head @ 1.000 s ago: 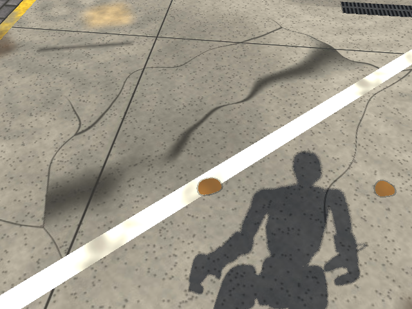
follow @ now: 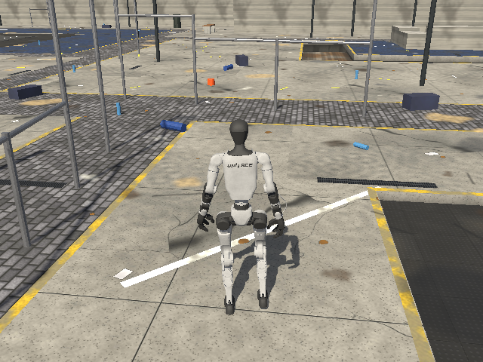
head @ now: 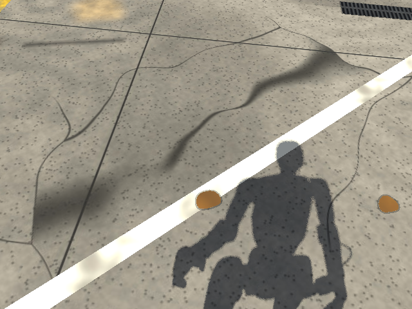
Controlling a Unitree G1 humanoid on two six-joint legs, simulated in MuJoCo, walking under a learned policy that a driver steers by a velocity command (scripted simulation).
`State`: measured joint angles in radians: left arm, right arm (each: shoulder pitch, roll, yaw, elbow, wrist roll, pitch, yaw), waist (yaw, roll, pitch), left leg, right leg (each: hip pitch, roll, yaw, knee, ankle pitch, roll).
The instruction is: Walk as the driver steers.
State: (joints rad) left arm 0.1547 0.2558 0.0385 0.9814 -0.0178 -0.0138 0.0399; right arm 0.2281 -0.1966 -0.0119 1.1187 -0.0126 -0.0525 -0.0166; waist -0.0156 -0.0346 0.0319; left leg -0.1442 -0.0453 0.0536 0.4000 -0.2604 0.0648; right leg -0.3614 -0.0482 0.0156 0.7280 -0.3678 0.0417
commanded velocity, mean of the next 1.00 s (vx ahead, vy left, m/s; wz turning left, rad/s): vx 0.02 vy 0.00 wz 0.00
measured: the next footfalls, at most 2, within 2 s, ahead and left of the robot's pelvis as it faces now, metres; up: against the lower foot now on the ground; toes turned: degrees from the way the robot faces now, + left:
right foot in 0.06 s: +0.08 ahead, -0.14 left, +0.00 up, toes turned -1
right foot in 1.44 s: +0.17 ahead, -0.18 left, +0.00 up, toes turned -5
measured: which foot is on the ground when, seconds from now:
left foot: down 0.00-1.00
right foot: up 0.00-0.04, down 0.06-1.00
